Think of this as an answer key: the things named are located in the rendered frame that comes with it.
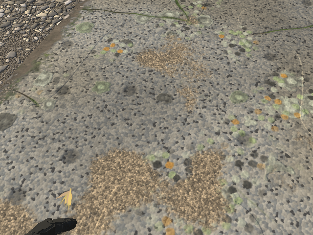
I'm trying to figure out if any left robot hand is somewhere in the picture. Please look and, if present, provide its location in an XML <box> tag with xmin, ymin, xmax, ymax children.
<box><xmin>24</xmin><ymin>217</ymin><xmax>77</xmax><ymax>235</ymax></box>

